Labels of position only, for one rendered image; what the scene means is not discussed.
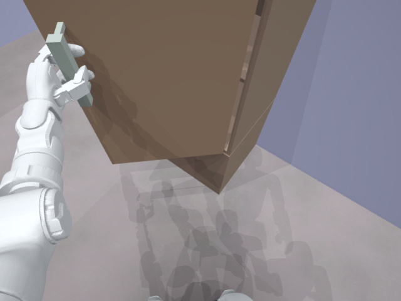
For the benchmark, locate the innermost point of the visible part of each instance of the left robot hand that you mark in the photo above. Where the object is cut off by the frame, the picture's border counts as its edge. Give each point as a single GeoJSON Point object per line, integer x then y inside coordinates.
{"type": "Point", "coordinates": [43, 83]}

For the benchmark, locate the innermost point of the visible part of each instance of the cupboard door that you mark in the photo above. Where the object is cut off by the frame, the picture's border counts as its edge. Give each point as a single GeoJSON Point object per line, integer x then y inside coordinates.
{"type": "Point", "coordinates": [166, 71]}

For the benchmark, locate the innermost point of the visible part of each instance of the robot left upper arm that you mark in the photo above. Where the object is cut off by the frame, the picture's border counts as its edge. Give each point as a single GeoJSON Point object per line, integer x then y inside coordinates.
{"type": "Point", "coordinates": [32, 223]}

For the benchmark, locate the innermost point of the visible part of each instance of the robot left forearm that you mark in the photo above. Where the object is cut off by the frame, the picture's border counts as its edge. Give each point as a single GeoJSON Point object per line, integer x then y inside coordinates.
{"type": "Point", "coordinates": [38, 160]}

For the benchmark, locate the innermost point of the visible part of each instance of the handle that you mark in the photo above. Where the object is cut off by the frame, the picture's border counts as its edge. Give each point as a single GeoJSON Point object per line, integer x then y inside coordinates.
{"type": "Point", "coordinates": [65, 60]}

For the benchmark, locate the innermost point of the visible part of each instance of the right robot shin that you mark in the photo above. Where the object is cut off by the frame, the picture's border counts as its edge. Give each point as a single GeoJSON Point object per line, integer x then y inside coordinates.
{"type": "Point", "coordinates": [226, 292]}

